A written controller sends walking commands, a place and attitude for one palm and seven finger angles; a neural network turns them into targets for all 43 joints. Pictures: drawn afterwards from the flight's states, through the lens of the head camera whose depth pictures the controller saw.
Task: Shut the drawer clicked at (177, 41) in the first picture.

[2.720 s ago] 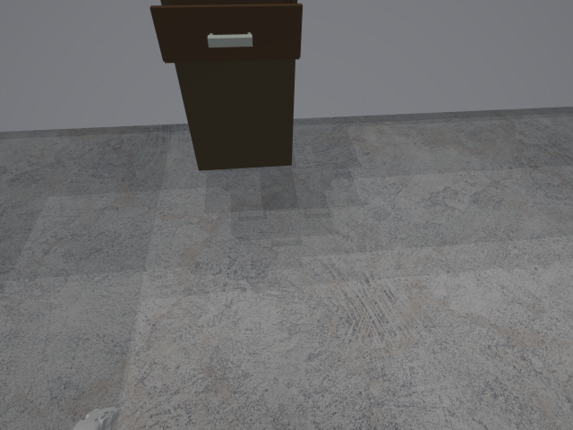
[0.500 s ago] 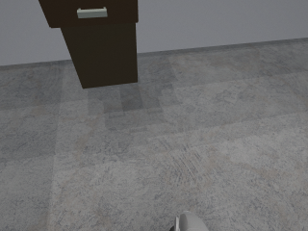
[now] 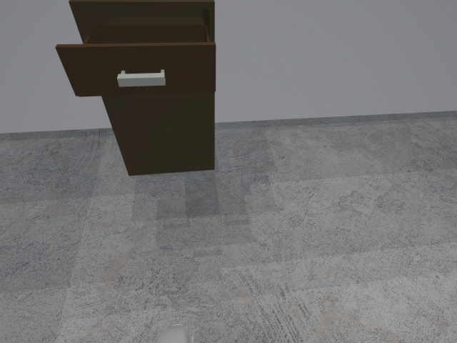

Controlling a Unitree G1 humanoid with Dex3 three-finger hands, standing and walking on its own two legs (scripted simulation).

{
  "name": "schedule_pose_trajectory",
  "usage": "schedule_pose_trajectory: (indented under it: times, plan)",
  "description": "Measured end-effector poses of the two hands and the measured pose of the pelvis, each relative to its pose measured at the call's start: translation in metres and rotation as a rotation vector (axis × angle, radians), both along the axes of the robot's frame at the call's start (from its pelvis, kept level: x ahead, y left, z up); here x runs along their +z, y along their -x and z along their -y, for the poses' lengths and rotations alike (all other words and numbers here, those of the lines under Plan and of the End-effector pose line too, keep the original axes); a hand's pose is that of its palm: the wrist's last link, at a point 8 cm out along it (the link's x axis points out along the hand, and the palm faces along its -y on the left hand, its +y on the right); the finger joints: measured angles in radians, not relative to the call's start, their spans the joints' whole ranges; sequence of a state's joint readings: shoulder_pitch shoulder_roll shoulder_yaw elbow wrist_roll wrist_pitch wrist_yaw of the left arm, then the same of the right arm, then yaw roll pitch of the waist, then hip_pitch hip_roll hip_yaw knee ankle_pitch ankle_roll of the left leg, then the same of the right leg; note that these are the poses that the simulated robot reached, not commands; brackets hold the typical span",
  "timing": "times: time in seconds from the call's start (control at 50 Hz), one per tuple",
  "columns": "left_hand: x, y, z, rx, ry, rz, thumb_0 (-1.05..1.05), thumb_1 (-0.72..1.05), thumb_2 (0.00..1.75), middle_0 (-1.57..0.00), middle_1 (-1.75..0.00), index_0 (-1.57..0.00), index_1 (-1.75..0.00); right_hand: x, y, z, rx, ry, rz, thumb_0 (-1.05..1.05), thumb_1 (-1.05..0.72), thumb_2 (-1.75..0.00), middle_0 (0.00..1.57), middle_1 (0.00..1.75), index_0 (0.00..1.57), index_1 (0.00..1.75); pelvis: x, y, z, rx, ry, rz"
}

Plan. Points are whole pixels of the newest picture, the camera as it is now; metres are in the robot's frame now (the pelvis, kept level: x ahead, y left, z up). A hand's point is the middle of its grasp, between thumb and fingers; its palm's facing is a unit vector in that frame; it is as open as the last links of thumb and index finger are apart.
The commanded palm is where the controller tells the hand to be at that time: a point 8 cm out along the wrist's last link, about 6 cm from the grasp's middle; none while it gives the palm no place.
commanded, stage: walk to a spot facing it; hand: left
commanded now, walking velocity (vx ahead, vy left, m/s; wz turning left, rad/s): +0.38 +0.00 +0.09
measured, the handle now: (142, 76) +0.82 +0.33 +0.04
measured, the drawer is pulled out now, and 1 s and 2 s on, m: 0.30 0.30 0.30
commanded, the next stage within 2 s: turn to face it in 0.34 s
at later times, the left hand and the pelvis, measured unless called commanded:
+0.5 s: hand (145, 283) +0.27 +0.21 -0.17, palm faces -0.05 -0.98 -0.18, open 7.3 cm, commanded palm none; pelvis +0.21 +0.03 +0.00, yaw -5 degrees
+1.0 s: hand (161, 254) +0.36 +0.20 -0.19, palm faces +0.12 -0.98 -0.14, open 7.3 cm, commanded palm none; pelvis +0.28 +0.02 -0.02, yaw +4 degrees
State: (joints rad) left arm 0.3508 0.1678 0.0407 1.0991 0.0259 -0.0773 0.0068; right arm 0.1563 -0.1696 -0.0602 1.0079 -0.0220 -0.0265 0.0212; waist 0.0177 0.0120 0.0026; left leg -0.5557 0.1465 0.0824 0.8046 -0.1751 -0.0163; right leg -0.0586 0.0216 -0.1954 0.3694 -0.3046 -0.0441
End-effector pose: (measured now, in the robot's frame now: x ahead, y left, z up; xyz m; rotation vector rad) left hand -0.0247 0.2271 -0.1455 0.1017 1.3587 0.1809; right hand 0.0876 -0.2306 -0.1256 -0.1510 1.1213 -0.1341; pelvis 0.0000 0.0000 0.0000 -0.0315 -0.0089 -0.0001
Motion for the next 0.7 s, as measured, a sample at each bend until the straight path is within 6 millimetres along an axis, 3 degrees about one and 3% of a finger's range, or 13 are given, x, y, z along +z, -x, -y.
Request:
schedule_pose_trajectory:
  times: [0.12,0.18,0.24,0.38,0.48,0.58,0.64,0.7]
  plan:
    - [-0.019,0.005,-0.006,0.088,0.062,-0.163,0.00,0.91,0.90,-0.20,-0.29,-0.20,-0.30,-0.006,-0.094,-0.034,0.095,0.024,0.045,0.00,-0.91,-0.90,0.20,0.30,0.19,0.30,-0.016,-0.063,-0.027,0.019,0.006,0.005]
    - [-0.020,-0.015,-0.016,0.079,0.075,-0.212,0.00,0.91,0.90,-0.20,-0.29,-0.20,-0.30,-0.008,-0.109,-0.047,0.072,0.022,0.048,0.00,-0.91,-0.90,0.20,0.30,0.20,0.30,-0.016,-0.086,-0.038,0.007,-0.011,0.020]
    - [-0.012,-0.058,-0.029,0.050,0.063,-0.179,0.00,0.91,0.90,-0.20,-0.29,-0.20,-0.30,-0.005,-0.102,-0.051,0.000,0.021,0.003,-0.01,-0.92,-0.90,0.20,0.30,0.20,0.30,-0.007,-0.109,-0.043,-0.008,-0.021,0.025]
    - [0.001,-0.186,-0.044,-0.027,0.025,-0.010,0.00,0.91,0.90,-0.20,-0.29,-0.19,-0.29,0.000,-0.076,-0.036,-0.101,0.051,-0.159,-0.02,-0.95,-0.90,0.20,0.30,0.20,0.30,0.006,-0.160,-0.044,-0.045,-0.035,0.019]
    - [0.007,-0.275,-0.035,-0.110,-0.001,0.064,0.00,0.92,0.90,-0.20,-0.29,-0.19,-0.29,-0.008,-0.058,-0.038,-0.182,0.001,-0.276,-0.01,-0.93,-0.90,0.20,0.30,0.20,0.30,0.005,-0.198,-0.032,-0.086,-0.045,0.021]
    - [0.007,-0.359,-0.009,-0.206,-0.039,0.142,0.00,0.92,0.90,-0.20,-0.29,-0.19,-0.29,-0.025,-0.049,-0.039,-0.248,-0.074,-0.394,0.00,-0.91,-0.90,0.20,0.30,0.20,0.30,-0.007,-0.237,-0.006,-0.093,-0.052,0.025]
    - [0.003,-0.394,0.009,-0.213,-0.050,0.213,0.00,0.92,0.90,-0.20,-0.29,-0.19,-0.30,-0.038,-0.055,-0.033,-0.250,-0.109,-0.460,0.00,-0.91,-0.90,0.20,0.30,0.20,0.30,-0.018,-0.256,0.009,-0.072,-0.045,0.023]
    - [0.007,-0.406,0.024,-0.195,-0.030,0.242,0.00,0.91,0.90,-0.20,-0.29,-0.19,-0.30,-0.038,-0.079,-0.025,-0.225,-0.103,-0.458,0.00,-0.91,-0.90,0.20,0.30,0.20,0.30,-0.015,-0.264,0.013,-0.042,-0.029,0.030]
